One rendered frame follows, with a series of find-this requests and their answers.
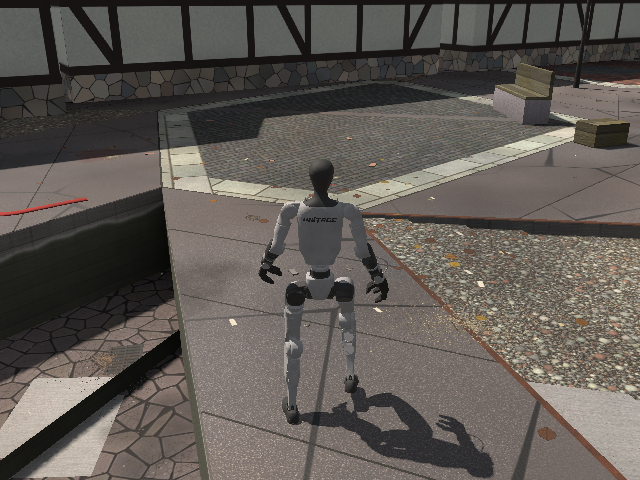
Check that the robot right forearm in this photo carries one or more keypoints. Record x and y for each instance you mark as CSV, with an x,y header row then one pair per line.
x,y
373,267

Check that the robot foot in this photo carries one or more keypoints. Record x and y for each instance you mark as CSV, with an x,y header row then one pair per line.
x,y
351,385
291,415

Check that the robot left forearm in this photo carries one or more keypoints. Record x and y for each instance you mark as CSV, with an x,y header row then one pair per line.
x,y
268,258

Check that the right robot upper arm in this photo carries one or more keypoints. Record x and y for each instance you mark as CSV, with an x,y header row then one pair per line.
x,y
352,213

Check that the right robot foot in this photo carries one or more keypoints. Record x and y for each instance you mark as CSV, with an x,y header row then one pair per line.
x,y
351,385

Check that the left robot hand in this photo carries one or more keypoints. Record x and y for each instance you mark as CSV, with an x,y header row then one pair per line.
x,y
273,269

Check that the right robot hand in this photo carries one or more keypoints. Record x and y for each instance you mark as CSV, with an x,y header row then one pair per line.
x,y
383,287

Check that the left robot upper arm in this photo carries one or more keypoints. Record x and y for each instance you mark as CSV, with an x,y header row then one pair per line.
x,y
288,211

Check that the left robot foot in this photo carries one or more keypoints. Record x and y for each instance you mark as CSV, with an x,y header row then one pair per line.
x,y
291,415

